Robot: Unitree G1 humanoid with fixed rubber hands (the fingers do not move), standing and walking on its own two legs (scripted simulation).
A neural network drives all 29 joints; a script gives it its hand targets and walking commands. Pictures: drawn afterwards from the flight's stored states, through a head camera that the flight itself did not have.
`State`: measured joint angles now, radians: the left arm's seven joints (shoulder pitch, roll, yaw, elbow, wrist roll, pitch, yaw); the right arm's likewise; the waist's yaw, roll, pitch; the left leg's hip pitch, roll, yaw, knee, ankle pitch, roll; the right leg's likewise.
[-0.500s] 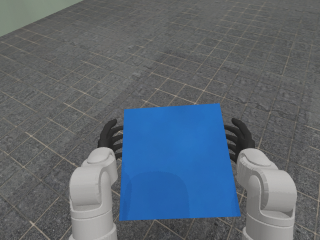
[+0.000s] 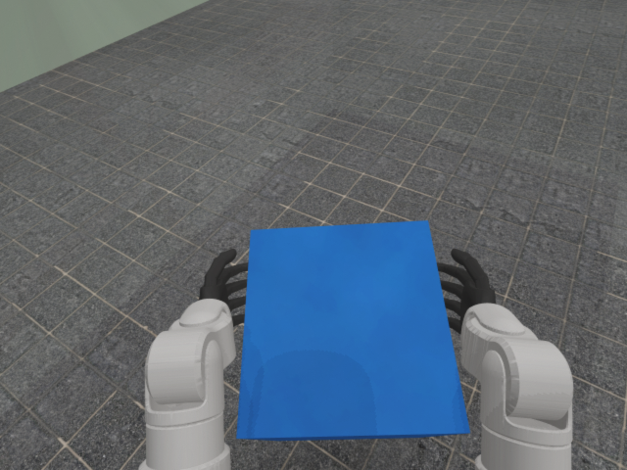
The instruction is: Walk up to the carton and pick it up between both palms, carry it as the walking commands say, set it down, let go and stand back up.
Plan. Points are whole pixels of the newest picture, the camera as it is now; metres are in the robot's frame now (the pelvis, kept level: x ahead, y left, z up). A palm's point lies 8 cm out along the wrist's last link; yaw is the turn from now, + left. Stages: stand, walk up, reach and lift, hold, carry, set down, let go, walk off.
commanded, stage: carry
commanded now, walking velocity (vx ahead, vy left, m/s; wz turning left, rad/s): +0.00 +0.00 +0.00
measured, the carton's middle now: (343, 345) +0.26 -0.01 +0.02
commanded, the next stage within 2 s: none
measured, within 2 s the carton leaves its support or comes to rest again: neither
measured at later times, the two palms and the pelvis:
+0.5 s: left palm (174, 321) +0.26 +0.19 +0.09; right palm (428, 316) +0.25 -0.10 +0.10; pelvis -0.01 +0.04 +0.00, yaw +0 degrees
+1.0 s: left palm (171, 328) +0.28 +0.21 +0.04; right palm (397, 319) +0.28 -0.08 +0.06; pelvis +0.00 +0.06 +0.00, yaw +1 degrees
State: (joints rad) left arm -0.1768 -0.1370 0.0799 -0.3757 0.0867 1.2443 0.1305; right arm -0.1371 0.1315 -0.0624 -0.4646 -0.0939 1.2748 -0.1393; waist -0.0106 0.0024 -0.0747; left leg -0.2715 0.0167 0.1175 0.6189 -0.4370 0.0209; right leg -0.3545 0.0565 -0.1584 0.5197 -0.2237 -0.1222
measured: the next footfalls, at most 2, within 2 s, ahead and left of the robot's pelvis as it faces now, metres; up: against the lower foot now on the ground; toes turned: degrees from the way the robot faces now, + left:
none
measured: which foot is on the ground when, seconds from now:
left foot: down 0.00-1.00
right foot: down 0.00-1.00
